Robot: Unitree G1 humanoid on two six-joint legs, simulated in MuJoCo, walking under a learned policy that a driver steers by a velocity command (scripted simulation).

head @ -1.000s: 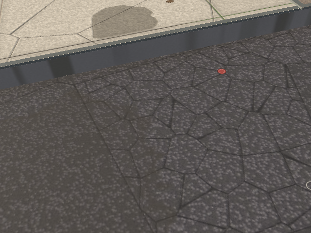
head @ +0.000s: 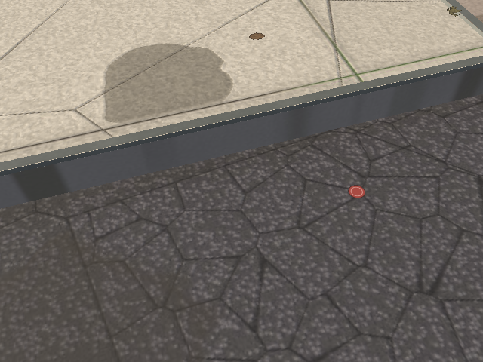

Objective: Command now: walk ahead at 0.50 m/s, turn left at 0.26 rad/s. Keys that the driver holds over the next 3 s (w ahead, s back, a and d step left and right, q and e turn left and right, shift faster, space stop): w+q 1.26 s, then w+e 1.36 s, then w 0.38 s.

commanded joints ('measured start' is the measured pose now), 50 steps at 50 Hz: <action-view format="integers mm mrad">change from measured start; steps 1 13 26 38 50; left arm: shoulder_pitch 22 159 -4 -274 63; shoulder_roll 94 164 168 115 126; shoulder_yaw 21 42 34 19 13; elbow -19 42 -110 -241 -177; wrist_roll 10 -7 -8 -13 36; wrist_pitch -23 11 -48 -16 29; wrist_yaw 2 52 35 19 31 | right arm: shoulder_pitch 67 -290 -66 69 13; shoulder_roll -35 -8 -96 -156 -118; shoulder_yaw -20 -13 -62 -76 -51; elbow -33 -200 -244 -231 -270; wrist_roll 0 -17 -27 -8 -80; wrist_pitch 22 21 5 24 59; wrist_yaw -7 44 27 -12 44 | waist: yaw -16 74 -6 -74 20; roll -109 -60 -44 56 -151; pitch -34 76 -111 -26 -49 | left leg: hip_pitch -120 -287 421 253 -144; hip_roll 81 42 145 46 -31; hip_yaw -63 42 -367 -263 -52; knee -19 -513 -908 -890 -37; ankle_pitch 88 386 362 289 -5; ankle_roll -3 5 268 161 -2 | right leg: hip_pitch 106 342 -384 -220 201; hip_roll -273 -301 -143 -36 -299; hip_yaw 208 -62 184 146 355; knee -278 -269 779 106 -193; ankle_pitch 141 293 -194 233 -52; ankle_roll -145 -95 46 105 -66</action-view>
